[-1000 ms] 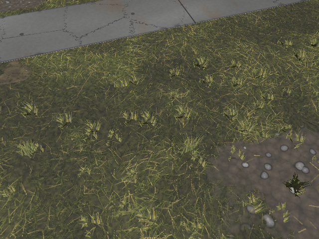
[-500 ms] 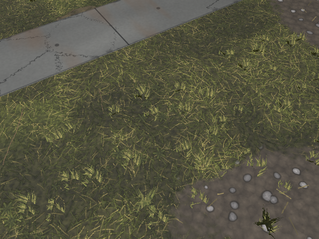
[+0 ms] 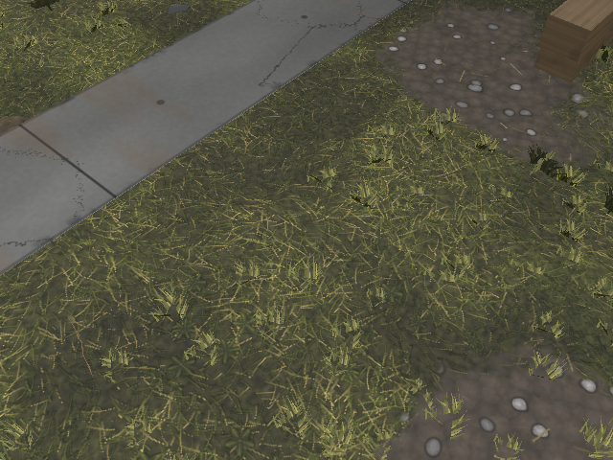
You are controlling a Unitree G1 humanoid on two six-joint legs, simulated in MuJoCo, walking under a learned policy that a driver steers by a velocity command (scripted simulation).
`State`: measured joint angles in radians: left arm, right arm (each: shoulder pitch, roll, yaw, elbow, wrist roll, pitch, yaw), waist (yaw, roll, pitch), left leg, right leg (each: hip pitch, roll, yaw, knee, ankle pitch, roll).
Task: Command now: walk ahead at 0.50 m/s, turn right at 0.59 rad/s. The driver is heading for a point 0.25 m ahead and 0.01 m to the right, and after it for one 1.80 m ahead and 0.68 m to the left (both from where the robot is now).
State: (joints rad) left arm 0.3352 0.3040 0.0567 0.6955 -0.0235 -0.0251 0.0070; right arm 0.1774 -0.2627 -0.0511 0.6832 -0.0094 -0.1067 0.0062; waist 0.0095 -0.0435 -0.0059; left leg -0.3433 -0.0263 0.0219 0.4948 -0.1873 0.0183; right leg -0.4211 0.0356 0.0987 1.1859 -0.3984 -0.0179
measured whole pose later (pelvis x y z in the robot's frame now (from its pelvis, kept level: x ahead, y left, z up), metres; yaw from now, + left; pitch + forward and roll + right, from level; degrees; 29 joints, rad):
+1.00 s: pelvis +0.49 +0.07 +0.00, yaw +23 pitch +1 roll -1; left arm 0.20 0.30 0.06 0.75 -0.01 -0.11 0.00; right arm 0.23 -0.29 -0.07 0.69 0.01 -0.04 0.03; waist -0.01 -0.02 0.06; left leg -0.36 -0.08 0.00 0.52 -0.17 0.09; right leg -0.45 -0.07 0.03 1.18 -0.37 0.01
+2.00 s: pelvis +0.93 +0.35 +0.01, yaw +31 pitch +1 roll +1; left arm 0.29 0.32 0.07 0.79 -0.03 -0.04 0.00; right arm 0.23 -0.25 -0.06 0.73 -0.01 -0.09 0.01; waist -0.01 -0.05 0.02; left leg -0.22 -0.01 0.08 0.39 -0.19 0.02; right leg -0.54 -0.07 0.05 1.12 -0.32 0.00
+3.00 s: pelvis +1.46 +0.53 +0.00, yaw +19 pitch +0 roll +0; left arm 0.29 0.29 0.03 0.76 0.04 -0.04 0.00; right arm 0.27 -0.29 -0.06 0.79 -0.01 -0.03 0.03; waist 0.00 -0.03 0.06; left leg -0.32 -0.10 0.00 0.48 -0.17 0.10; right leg -0.39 -0.01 0.01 1.16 -0.35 -0.02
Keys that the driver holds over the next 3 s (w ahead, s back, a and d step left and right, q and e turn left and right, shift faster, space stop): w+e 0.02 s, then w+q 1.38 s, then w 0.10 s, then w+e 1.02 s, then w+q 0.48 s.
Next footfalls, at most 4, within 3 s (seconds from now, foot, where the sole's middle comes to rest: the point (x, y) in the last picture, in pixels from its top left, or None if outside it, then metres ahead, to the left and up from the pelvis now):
0.36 right None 0.33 -0.16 -0.77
0.86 left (238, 433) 0.55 0.16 -0.77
1.36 right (268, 302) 0.89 0.12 -0.77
1.82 left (131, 292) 0.91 0.47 -0.77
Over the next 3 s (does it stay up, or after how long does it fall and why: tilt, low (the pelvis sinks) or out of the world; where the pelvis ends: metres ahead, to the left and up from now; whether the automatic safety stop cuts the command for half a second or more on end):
stays up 1.46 0.53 0.00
